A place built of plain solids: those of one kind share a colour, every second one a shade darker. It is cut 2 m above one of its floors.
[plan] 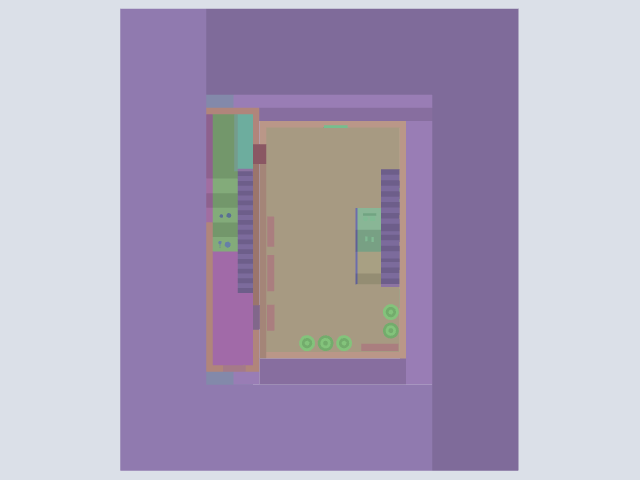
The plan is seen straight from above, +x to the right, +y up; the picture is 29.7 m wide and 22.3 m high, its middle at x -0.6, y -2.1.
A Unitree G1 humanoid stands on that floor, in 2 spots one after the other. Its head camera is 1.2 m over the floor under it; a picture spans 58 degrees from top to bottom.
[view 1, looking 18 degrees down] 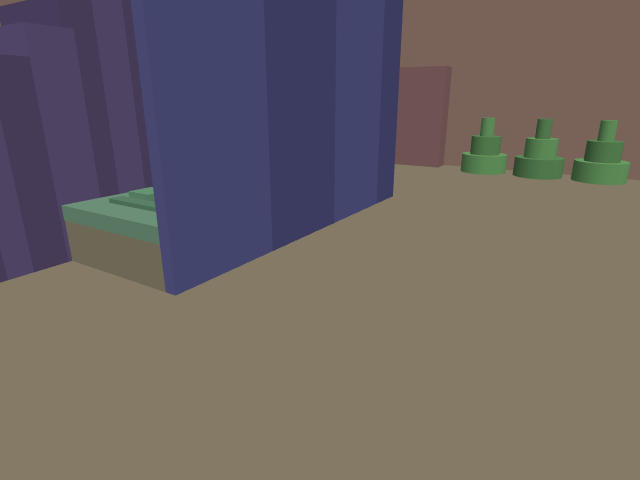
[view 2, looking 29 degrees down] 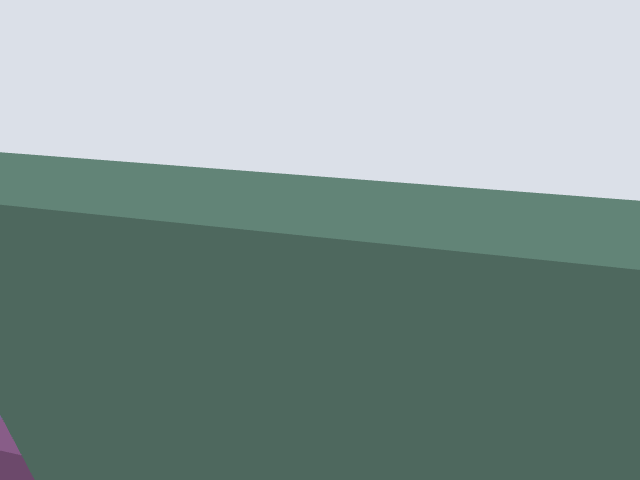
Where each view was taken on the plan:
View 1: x -1.08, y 1.04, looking -58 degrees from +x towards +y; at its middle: floor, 3.88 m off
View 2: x -4.07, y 1.70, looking -168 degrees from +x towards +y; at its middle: guard_out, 0.41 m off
